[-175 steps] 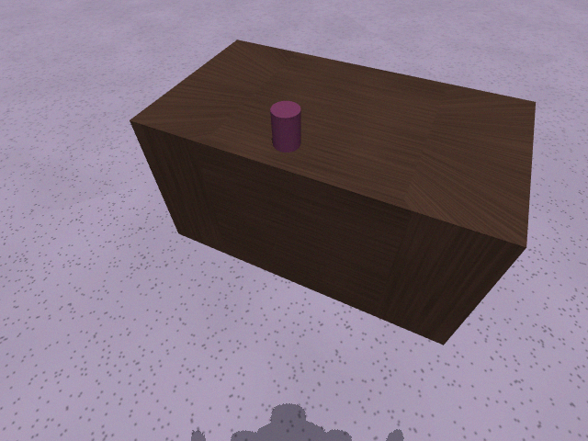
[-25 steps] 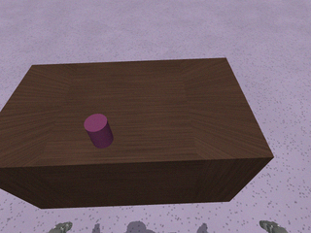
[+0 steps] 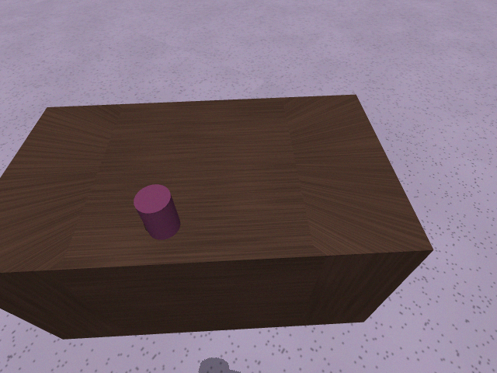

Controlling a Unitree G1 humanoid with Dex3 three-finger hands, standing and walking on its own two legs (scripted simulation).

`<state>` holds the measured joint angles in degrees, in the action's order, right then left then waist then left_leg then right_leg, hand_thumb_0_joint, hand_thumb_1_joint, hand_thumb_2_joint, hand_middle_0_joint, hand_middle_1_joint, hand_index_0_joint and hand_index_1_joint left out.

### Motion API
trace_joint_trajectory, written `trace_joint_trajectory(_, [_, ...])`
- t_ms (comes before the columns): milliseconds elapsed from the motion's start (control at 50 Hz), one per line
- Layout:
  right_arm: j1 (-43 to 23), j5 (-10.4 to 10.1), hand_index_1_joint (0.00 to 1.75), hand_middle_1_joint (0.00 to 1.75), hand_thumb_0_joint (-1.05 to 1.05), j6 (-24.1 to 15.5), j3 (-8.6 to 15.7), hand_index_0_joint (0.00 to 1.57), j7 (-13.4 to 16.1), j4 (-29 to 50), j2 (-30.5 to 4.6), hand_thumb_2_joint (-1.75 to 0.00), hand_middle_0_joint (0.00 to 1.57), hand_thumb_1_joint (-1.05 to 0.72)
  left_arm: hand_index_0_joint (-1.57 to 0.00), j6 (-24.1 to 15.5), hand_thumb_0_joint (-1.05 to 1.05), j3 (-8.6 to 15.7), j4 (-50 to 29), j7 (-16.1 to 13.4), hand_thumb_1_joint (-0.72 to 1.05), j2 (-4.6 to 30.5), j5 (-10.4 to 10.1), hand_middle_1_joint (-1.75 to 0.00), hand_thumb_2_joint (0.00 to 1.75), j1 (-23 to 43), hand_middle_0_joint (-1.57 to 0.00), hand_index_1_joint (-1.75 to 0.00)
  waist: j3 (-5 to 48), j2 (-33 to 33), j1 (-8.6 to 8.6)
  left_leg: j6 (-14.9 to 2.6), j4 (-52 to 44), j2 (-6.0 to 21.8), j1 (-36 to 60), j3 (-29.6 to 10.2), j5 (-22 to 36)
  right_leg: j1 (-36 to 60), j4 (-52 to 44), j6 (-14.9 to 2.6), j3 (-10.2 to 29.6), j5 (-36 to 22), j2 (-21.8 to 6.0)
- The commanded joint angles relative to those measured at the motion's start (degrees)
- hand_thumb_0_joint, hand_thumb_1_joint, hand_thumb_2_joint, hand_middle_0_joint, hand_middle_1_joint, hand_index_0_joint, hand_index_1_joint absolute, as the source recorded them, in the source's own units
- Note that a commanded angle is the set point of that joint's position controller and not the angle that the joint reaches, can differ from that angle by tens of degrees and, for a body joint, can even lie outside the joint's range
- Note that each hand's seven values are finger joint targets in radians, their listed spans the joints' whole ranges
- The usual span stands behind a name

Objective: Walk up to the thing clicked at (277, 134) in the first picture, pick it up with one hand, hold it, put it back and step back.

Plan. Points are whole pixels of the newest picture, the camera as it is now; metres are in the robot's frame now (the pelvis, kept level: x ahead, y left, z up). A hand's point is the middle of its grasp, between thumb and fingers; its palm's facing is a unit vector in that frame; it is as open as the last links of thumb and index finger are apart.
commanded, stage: walk up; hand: left
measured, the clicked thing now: (158, 212) +0.47 +0.24 -0.12
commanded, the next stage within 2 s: stand in 0.16 s
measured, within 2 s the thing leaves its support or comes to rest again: neither
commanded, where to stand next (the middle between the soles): +0.07 +0.01 m, yaw +3 degrees
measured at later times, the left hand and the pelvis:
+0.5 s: hand out of the picture +0.08 +0.25 -0.15, palm faces -0.01 -0.94 -0.34, open 7.4 cm; pelvis +0.01 +0.00 +0.00, yaw +2 degrees
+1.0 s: hand out of the picture +0.07 +0.25 -0.15, palm faces +0.02 -0.94 -0.34, open 7.4 cm; pelvis +0.01 +0.00 +0.00, yaw +3 degrees
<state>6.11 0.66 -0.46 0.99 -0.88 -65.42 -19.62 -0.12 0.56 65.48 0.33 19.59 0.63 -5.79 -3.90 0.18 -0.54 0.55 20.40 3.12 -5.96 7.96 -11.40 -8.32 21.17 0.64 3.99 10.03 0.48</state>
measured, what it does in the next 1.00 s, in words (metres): stands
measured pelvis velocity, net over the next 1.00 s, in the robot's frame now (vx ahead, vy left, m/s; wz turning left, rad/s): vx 0.01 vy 0.00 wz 0.05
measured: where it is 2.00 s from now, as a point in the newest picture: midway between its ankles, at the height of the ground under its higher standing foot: outside the picture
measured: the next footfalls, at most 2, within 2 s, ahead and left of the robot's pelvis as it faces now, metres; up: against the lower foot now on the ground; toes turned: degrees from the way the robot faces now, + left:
none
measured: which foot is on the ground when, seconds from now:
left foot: down 0.00-1.00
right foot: down 0.00-1.00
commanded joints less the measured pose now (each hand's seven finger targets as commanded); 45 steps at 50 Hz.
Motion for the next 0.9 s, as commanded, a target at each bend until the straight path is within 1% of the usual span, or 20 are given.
trace_joint_trajectory(0, [-3.62,0.01,0.3,0.3,0.0,-1.51,2.74,0.2,0.89,3.98,-12.84,-0.9,0.2,-0.9,-0.2,-1.35,0.0,2.06,-3.9,-0.63,0.9,11.96,-0.13,-0.3,0.9,2.71,-0.2,-0.3,4.85,-0.92,0.16,-2.38,-5.04,6.22,2.86,-6.74,-0.38,-2.72,-2.5,-2.13,3.91,-7.44,-4.92])
trace_joint_trajectory(120, [-3.86,0.01,0.3,0.3,0.0,-1.3,3.01,0.2,0.97,4.32,-12.84,-0.9,0.2,-0.9,-0.2,-1.2,0.0,1.89,-4.15,-0.73,0.9,12.14,0.03,-0.3,0.9,2.76,-0.2,-0.3,4.81,-0.65,0.12,-2.48,-4.79,6.25,3.35,-6.4,1.89,-2.56,-1.71,-2.02,3.83,-10.05,-5.1])
trace_joint_trajectory(140, [-4.19,0.0,0.3,0.3,0.0,-1.18,2.4,0.2,1.17,4.08,-12.02,-0.9,0.2,-0.9,-0.2,-1.36,0.0,1.53,-4.04,-0.85,0.9,12.0,-0.12,-0.3,0.9,2.96,-0.2,-0.3,5.5,-0.48,-0.2,-2.05,-5.46,6.58,3.23,-7.52,4.47,-1.61,-2.94,-2.02,3.74,-10.76,-6.45])
trace_joint_trajectory(160, [-3.48,-0.04,0.3,0.3,0.0,-1.14,2.3,0.2,1.21,3.91,-11.9,-0.9,0.2,-0.9,-0.2,-1.5,0.0,1.56,-4.12,-0.9,0.9,12.24,-0.26,-0.3,0.9,3.22,-0.2,-0.3,5.75,-0.15,-0.27,-1.94,-5.4,6.39,3.43,-7.44,5.85,-1.0,-3.52,-1.9,4.32,-11.68,-6.77])
trace_joint_trajectory(200, [-3.85,-0.07,0.3,0.3,0.0,-1.12,2.29,0.2,1.15,3.76,-12.11,-0.9,0.2,-0.9,-0.2,-1.73,0.0,1.42,-3.9,-1.0,0.9,12.5,-0.29,-0.3,0.9,2.88,-0.2,-0.3,5.31,0.92,-0.34,-1.77,-5.08,6.18,4.58,-7.64,7.38,-1.45,-4.04,-1.72,3.75,-11.96,-6.71])
trace_joint_trajectory(220, [-3.51,0.05,0.3,0.3,0.0,-1.18,2.19,0.2,1.17,3.74,-12.21,-0.9,0.2,-0.9,-0.2,-1.72,0.0,1.37,-3.97,-0.97,0.9,12.23,-0.24,-0.3,0.9,2.93,-0.2,-0.3,5.94,0.0,-0.38,-1.77,-5.07,6.25,4.94,-7.31,7.83,-1.21,-4.15,-1.72,3.93,-12.37,-7.0])
trace_joint_trajectory(300, [-3.7,0.06,0.3,0.3,0.0,-1.17,1.93,0.2,1.01,3.47,-11.97,-0.9,0.2,-0.9,-0.2,-1.69,0.0,1.24,-3.97,-1.01,0.9,12.4,-0.28,-0.3,0.9,2.8,-0.2,-0.3,5.13,-0.19,-0.13,-1.54,-6.19,6.04,3.63,-7.76,4.67,-0.89,-5.39,-1.56,3.57,-8.88,-7.12])
trace_joint_trajectory(340, [-3.87,-0.01,0.3,0.3,0.0,-1.11,2.05,0.2,0.95,3.41,-12.13,-0.9,0.2,-0.9,-0.2,-1.84,0.0,1.17,-3.9,-1.03,0.9,12.4,-0.08,-0.3,0.9,2.6,-0.2,-0.3,5.43,0.5,-0.3,-1.46,-6.06,6.09,4.64,-7.97,5.11,-1.45,-5.88,-1.52,3.31,-8.5,-7.09])
trace_joint_trajectory(380, [-3.33,0.04,0.3,0.3,0.0,-1.2,1.95,0.2,0.92,3.19,-12.12,-0.9,0.2,-0.9,-0.2,-1.87,0.0,1.24,-3.96,-1.01,0.9,12.7,-0.22,-0.3,0.9,2.91,-0.2,-0.3,5.06,-0.05,-0.44,-1.33,-6.38,5.88,3.98,-7.9,3.6,-1.31,-6.39,-1.73,3.85,-7.52,-7.35])
trace_joint_trajectory(420, [-3.76,-0.01,0.3,0.3,0.0,-1.19,2.04,0.2,0.84,3.27,-12.17,-0.9,0.2,-0.9,-0.2,-1.99,0.0,1.21,-4.19,-1.05,0.9,12.68,-0.05,-0.3,0.9,2.74,-0.2,-0.3,6.0,-0.13,-0.33,-1.49,-5.89,6.09,4.65,-8.04,6.02,-0.72,-5.86,-1.71,3.41,-9.85,-7.43])
trace_joint_trajectory(440, [-3.4,0.02,0.3,0.3,0.0,-1.23,1.91,0.2,0.79,3.31,-12.07,-0.9,0.2,-0.9,-0.2,-2.09,0.0,1.16,-4.15,-1.03,0.9,12.57,-0.15,-0.3,0.9,2.78,-0.2,-0.3,6.22,-0.08,-0.37,-1.58,-5.75,6.05,4.04,-7.83,6.28,0.03,-5.97,-1.68,3.29,-10.52,-7.64])
trace_joint_trajectory(480, [-3.36,0.04,0.3,0.3,0.0,-1.34,1.79,0.2,0.88,3.28,-12.05,-0.9,0.2,-0.9,-0.2,-2.03,0.0,1.28,-4.01,-1.03,0.9,12.74,-0.27,-0.3,0.9,2.87,-0.2,-0.3,5.6,-0.52,-0.41,-1.42,-6.11,5.94,3.93,-7.92,5.49,-0.19,-6.07,-1.74,3.45,-9.79,-7.65])
trace_joint_trajectory(560, [-3.69,0.0,0.3,0.3,0.0,-1.4,1.74,0.2,0.91,3.42,-12.13,-0.9,0.2,-0.9,-0.2,-2.04,0.0,1.18,-4.03,-0.94,0.9,12.66,-0.19,-0.3,0.9,2.47,-0.2,-0.3,5.76,-0.67,-0.06,-1.47,-6.29,6.15,3.97,-8.39,6.75,0.01,-6.01,-1.65,2.89,-9.8,-7.49])
trace_joint_trajectory(580, [-3.39,0.02,0.3,0.3,0.0,-1.3,1.8,0.2,0.93,3.47,-11.87,-0.9,0.2,-0.9,-0.2,-1.96,0.0,1.34,-4.01,-1.04,0.9,12.92,-0.17,-0.3,0.9,2.73,-0.2,-0.3,5.86,0.23,-0.29,-1.46,-6.35,5.93,3.33,-8.31,5.44,0.15,-6.11,-1.76,2.74,-8.63,-7.48])
trace_joint_trajectory(640, [-3.28,0.02,0.3,0.3,0.0,-1.29,1.77,0.2,0.96,3.33,-12.34,-0.9,0.2,-0.9,-0.2,-1.96,0.0,1.18,-3.97,-1.01,0.9,12.56,-0.2,-0.3,0.9,2.47,-0.2,-0.3,5.24,-0.8,-0.21,-1.43,-6.1,5.89,3.28,-8.45,5.9,-0.06,-6.47,-1.73,3.0,-8.97,-7.7])
trace_joint_trajectory(680, [-3.2,0.02,0.3,0.3,0.0,-1.29,1.78,0.2,0.96,3.42,-12.14,-0.9,0.2,-0.9,-0.2,-1.98,0.0,1.29,-4.1,-1.03,0.9,12.98,-0.11,-0.3,0.9,2.41,-0.2,-0.3,6.0,0.03,-0.26,-1.45,-5.92,6.01,3.93,-8.39,6.36,-0.06,-6.03,-1.81,2.72,-9.31,-7.69])
trace_joint_trajectory(720, [-3.15,-0.05,0.3,0.3,0.0,-1.21,1.69,0.2,0.94,3.32,-12.14,-0.9,0.2,-0.9,-0.2,-2.02,0.0,1.07,-3.87,-1.02,0.9,12.54,-0.21,-0.3,0.9,2.13,-0.2,-0.3,4.79,0.0,-0.21,-1.42,-6.03,5.76,2.86,-8.62,5.59,-0.42,-6.72,-1.58,2.72,-8.51,-7.58])
trace_joint_trajectory(780, [-2.86,0.1,0.3,0.3,0.0,-1.29,1.73,0.2,0.96,3.41,-12.3,-0.9,0.2,-0.9,-0.2,-1.99,0.0,1.18,-4.16,-1.03,0.9,12.76,-0.13,-0.3,0.9,2.45,-0.2,-0.3,6.34,-1.07,-0.27,-1.52,-5.53,5.97,3.64,-8.58,6.91,0.8,-6.2,-1.9,2.8,-9.82,-7.98])
trace_joint_trajectory(840, [-3.0,0.04,0.3,0.3,0.0,-1.28,1.7,0.2,1.01,3.2,-12.33,-0.9,0.2,-0.9,-0.2,-1.85,0.0,1.2,-3.92,-0.99,0.9,12.72,-0.25,-0.3,0.9,1.91,-0.2,-0.3,5.71,-0.94,-0.02,-1.42,-6.13,5.72,3.09,-8.69,6.01,0.4,-6.36,-1.83,2.69,-8.74,-7.71])
trace_joint_trajectory(880, [-2.83,-0.01,0.3,0.3,0.0,-1.24,1.63,0.2,0.99,3.21,-12.04,-0.9,0.2,-0.9,-0.2,-1.92,0.0,1.21,-3.93,-1.04,0.9,12.9,-0.2,-0.3,0.9,2.11,-0.2,-0.3,5.47,0.46,-0.11,-1.4,-5.9,5.96,2.88,-9.01,7.0,0.92,-6.25,-1.92,2.33,-9.05,-7.8])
